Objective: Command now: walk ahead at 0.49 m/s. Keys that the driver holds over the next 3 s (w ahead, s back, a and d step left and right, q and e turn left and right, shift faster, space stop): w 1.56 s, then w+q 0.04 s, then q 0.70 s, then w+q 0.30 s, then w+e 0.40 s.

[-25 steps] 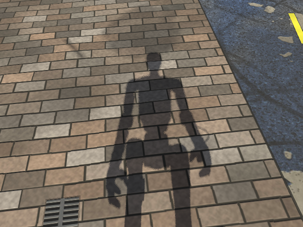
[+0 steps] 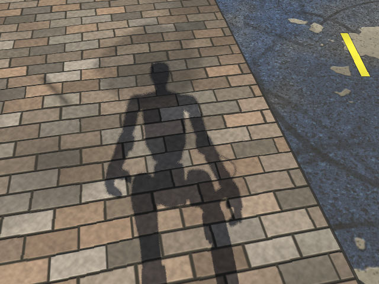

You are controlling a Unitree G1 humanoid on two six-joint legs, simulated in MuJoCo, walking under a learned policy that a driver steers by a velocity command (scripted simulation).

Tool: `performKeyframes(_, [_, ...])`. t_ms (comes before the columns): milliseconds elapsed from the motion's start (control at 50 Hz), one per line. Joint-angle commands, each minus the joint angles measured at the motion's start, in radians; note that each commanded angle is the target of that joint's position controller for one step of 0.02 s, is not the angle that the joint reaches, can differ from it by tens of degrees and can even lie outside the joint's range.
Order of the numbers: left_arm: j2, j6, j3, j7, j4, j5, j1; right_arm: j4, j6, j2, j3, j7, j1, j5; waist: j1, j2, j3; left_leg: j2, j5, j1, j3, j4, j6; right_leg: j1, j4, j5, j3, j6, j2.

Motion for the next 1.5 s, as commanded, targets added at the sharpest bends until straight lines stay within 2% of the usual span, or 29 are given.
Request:
performKeyframes(20, [0.042, 0.005, 0.011, 0.006, -0.042, 0.012, 0.033, -0.057, -0.017, -0.135, -0.022, -0.019, -0.042, 0.002, 0.047, 0.073, 0.054, 0.285, 0.06, -0.101, -0.216, -0.201, 0.172, -0.023, -0.149, 0.156, 0.004, 0.027, -0.043])
performKeyframes(200, [0.043, -0.015, 0.003, -0.034, -0.133, -0.011, -0.25, -0.005, 0.016, -0.17, -0.032, -0.034, 0.111, 0.026, -0.05, 0.094, 0.08, 0.327, 0.05, 0.139, -0.183, -0.109, 0.111, 0.008, -0.575, 0.219, -0.043, 0.016, 0.031])
performKeyframes(240, [0.065, -0.024, 0.01, -0.045, -0.139, -0.011, -0.228, -0.004, 0.027, -0.182, -0.037, -0.037, 0.102, 0.027, -0.023, 0.108, 0.067, 0.351, 0.098, 0.183, -0.196, -0.054, 0.096, 0.064, -0.617, 0.14, -0.051, -0.012, 0.047])
performKeyframes(280, [0.117, -0.03, 0.04, -0.043, -0.09, -0.008, -0.049, -0.014, 0.038, -0.178, -0.034, -0.037, 0.065, 0.022, 0.078, 0.11, -0.031, 0.299, 0.37, 0.165, -0.148, 0.153, 0.06, 0.316, -0.662, 0.104, -0.097, -0.053, 0.103])
performKeyframes(300, [0.188, -0.032, 0.068, -0.035, -0.038, -0.002, 0.155, -0.035, 0.037, -0.139, -0.018, -0.037, 0.052, 0.008, 0.156, 0.059, -0.173, 0.238, 0.348, 0.025, -0.091, 0.42, 0.025, 0.607, -0.635, 0.13, -0.002, -0.109, 0.017])
performKeyframes(320, [0.304, -0.023, 0.097, -0.033, -0.012, 0.014, 0.293, -0.055, 0.016, -0.027, 0.017, -0.028, 0.147, 0.004, 0.147, -0.187, -0.319, 0.073, -0.016, -0.399, -0.008, 0.829, -0.057, 1.015, -0.688, 0.028, 0.422, -0.262, -0.233])
performKeyframes(340, [0.228, -0.022, 0.076, -0.037, -0.006, 0.012, 0.312, -0.04, -0.011, -0.058, 0.014, -0.023, 0.151, 0.02, 0.151, -0.219, -0.381, 0.05, -0.424, -0.55, -0.158, 0.997, -0.048, 1.059, -0.825, -0.058, 0.683, -0.301, -0.29])
performKeyframes(360, [0.165, -0.024, 0.054, -0.038, -0.021, 0.007, 0.22, -0.064, -0.025, -0.156, -0.013, -0.02, 0.063, 0.046, 0.131, -0.146, -0.231, 0.114, -0.367, -0.633, -0.181, 1.06, -0.025, 0.935, -0.834, -0.066, 0.549, -0.245, -0.257])
performKeyframes(400, [0.096, -0.02, 0.03, -0.044, -0.056, 0.007, 0.054, -0.086, -0.02, -0.149, -0.019, -0.029, -0.036, 0.034, 0.072, -0.021, -0.081, 0.204, -0.196, -0.575, -0.135, 0.966, -0.025, 0.657, -0.893, 0.07, 0.302, -0.194, -0.17])
performKeyframes(440, [0.066, -0.024, 0.022, -0.052, -0.047, 0.016, 0.021, -0.079, 0.009, -0.11, -0.024, -0.035, -0.01, 0.022, 0.021, -0.045, -0.036, 0.238, -0.119, -0.464, -0.131, 0.878, -0.036, 0.514, -0.957, 0.144, 0.184, -0.171, -0.107])
performKeyframes(640, [0.129, -0.013, 0.036, -0.014, 0.039, 0.005, 0.186, -0.17, 0.021, -0.064, -0.021, -0.026, -0.291, 0.015, 0.075, -0.019, 0.053, 0.206, 0.235, -0.525, -0.078, 0.401, -0.074, 0.554, -1.024, 0.265, 0.009, -0.157, -0.068])
performKeyframes(760, [0.142, 0.01, 0.046, -0.003, 0.09, -0.005, 0.252, -0.228, 0.006, -0.076, -0.016, 0.005, -0.418, 0.026, 0.096, -0.023, 0.097, 0.182, 0.139, -0.546, -0.075, 0.261, -0.036, 0.73, -0.952, 0.287, 0.019, -0.145, -0.14])
performKeyframes(800, [0.156, 0.019, 0.052, 0.0, 0.089, -0.006, 0.23, -0.224, 0.0, -0.099, -0.025, 0.012, -0.377, 0.026, 0.062, -0.04, 0.065, 0.154, 0.067, -0.445, -0.052, 0.236, -0.011, 0.753, -0.888, 0.421, 0.014, -0.127, -0.148])
performKeyframes(840, [0.15, 0.029, 0.048, -0.001, 0.079, -0.001, 0.191, -0.158, -0.002, -0.161, -0.062, 0.005, -0.156, 0.024, -0.053, -0.044, -0.067, 0.085, 0.056, -0.123, 0.005, 0.214, 0.03, 0.702, -0.636, 0.705, -0.039, -0.091, -0.082])
performKeyframes(860, [0.122, 0.029, 0.034, -0.001, 0.058, 0.011, 0.19, -0.112, -0.001, -0.229, -0.085, -0.004, 0.035, 0.015, -0.12, 0.023, -0.206, 0.207, 0.08, 0.192, -0.132, 0.246, 0.086, 0.51, -0.356, 0.54, -0.079, -0.057, -0.026])
performKeyframes(880, [-0.012, 0.007, -0.006, -0.016, 0.053, 0.016, 0.321, -0.085, 0.006, -0.322, -0.107, -0.006, 0.147, 0.006, -0.074, 0.278, -0.363, 0.462, -0.072, 0.592, -0.599, 0.177, 0.255, 0.084, 0.05, -0.03, -0.089, 0.019, 0.157])
performKeyframes(900, [0.038, -0.021, 0.004, -0.021, 0.069, -0.005, 0.292, -0.085, 0.007, -0.24, -0.082, -0.005, 0.15, 0.011, -0.094, 0.266, -0.406, 0.491, -0.178, 0.603, -0.811, 0.03, 0.26, -0.045, 0.193, -0.359, 0.068, 0.003, 0.171])
performKeyframes(920, [0.126, -0.035, 0.028, -0.023, 0.033, -0.033, 0.181, -0.098, 0.003, -0.192, -0.067, -0.006, 0.053, 0.017, -0.077, 0.211, -0.236, 0.454, -0.192, 0.463, -0.661, 0.013, 0.196, -0.128, 0.233, -0.3, 0.063, -0.018, 0.107])
performKeyframes(960, [0.123, -0.031, 0.035, -0.008, 0.008, -0.018, 0.084, -0.131, 0.002, -0.125, -0.044, -0.002, -0.111, 0.008, -0.011, 0.089, -0.074, 0.382, -0.04, 0.145, -0.428, -0.046, 0.147, -0.058, 0.13, -0.126, 0.016, -0.02, 0.012])
performKeyframes(1000, [0.08, -0.002, 0.04, -0.002, 0.019, -0.006, 0.129, -0.121, -0.004, -0.091, -0.035, 0.004, -0.139, -0.004, 0.045, 0.127, -0.042, 0.32, 0.016, 0.001, -0.314, -0.107, 0.126, 0.062, 0.046, -0.057, 0.02, -0.017, -0.026])
performKeyframes(1120, [0.062, 0.018, 0.045, 0.003, -0.032, 0.009, -0.012, -0.068, -0.002, -0.148, -0.047, -0.026, -0.032, 0.002, 0.029, 0.089, 0.024, 0.309, 0.163, 0.015, -0.202, -0.168, 0.139, -0.067, -0.208, 0.166, 0.0, 0.029, -0.038])
performKeyframes(1300, [0.04, -0.002, 0.024, -0.04, -0.117, -0.008, -0.278, -0.003, 0.026, -0.168, -0.051, -0.042, 0.104, 0.02, -0.053, 0.095, 0.092, 0.335, 0.148, 0.2, -0.141, -0.122, 0.104, -0.064, -0.571, 0.263, -0.048, 0.015, 0.028])
performKeyframes(1360, [0.066, -0.012, 0.03, -0.055, -0.129, -0.011, -0.261, 0.005, 0.039, -0.184, -0.061, -0.047, 0.092, 0.024, -0.019, 0.116, 0.075, 0.368, 0.27, 0.263, -0.148, -0.048, 0.083, 0.007, -0.617, 0.159, -0.059, -0.023, 0.051])
performKeyframes(1400, [0.118, -0.016, 0.058, -0.052, -0.081, -0.006, -0.088, -0.005, 0.047, -0.19, -0.062, -0.048, 0.043, 0.025, 0.082, 0.128, -0.029, 0.324, 0.569, 0.237, -0.103, 0.146, 0.05, 0.274, -0.649, 0.14, -0.114, -0.063, 0.115])
performKeyframes(1420, [0.174, -0.015, 0.083, -0.044, -0.027, -0.001, 0.095, -0.018, 0.049, -0.161, -0.05, -0.047, 0.036, 0.018, 0.154, 0.098, -0.15, 0.266, 0.543, 0.115, -0.061, 0.369, 0.018, 0.551, -0.623, 0.169, -0.074, -0.103, 0.082])
performKeyframes(1440, [0.277, -0.012, 0.108, -0.036, -0.001, 0.02, 0.25, -0.04, 0.036, -0.07, -0.022, -0.041, 0.125, 0.004, 0.149, -0.102, -0.321, 0.139, 0.163, -0.253, -0.01, 0.769, -0.046, 0.963, -0.629, 0.12, 0.308, -0.235, -0.181])
performKeyframes(1460, [0.242, -0.007, 0.094, -0.04, 0.012, 0.008, 0.271, -0.025, 0.009, -0.036, -0.007, -0.032, 0.151, 0.016, 0.139, -0.242, -0.414, 0.032, -0.433, -0.476, -0.116, 0.99, -0.066, 1.086, -0.803, -0.006, 0.676, -0.322, -0.294])
performKeyframes(1480, [0.174, -0.009, 0.071, -0.04, 0.0, 0.0, 0.202, -0.041, -0.01, -0.141, -0.035, -0.027, 0.068, 0.042, 0.141, -0.159, -0.289, 0.102, -0.412, -0.578, -0.183, 1.08, -0.043, 0.988, -0.825, -0.076, 0.584, -0.267, -0.256])
performKeyframes(1500, [0.135, -0.008, 0.059, -0.038, -0.022, 0.003, 0.115, -0.067, -0.019, -0.16, -0.038, -0.026, -0.017, 0.054, 0.121, -0.098, -0.175, 0.156, -0.324, -0.594, -0.154, 1.065, -0.028, 0.839, -0.842, -0.039, 0.433, -0.227, -0.219])
Next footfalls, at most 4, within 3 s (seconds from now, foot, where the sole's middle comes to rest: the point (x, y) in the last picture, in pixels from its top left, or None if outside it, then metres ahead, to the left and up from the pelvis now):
0.30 right None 0.33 -0.17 -0.78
0.86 left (171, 251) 0.64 0.07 -0.78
1.42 right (225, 180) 0.96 -0.16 -0.78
1.92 left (173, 145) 1.16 0.07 -0.78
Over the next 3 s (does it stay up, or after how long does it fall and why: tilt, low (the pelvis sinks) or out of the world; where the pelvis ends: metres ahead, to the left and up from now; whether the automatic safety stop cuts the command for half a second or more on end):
stays up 1.24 0.09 -0.01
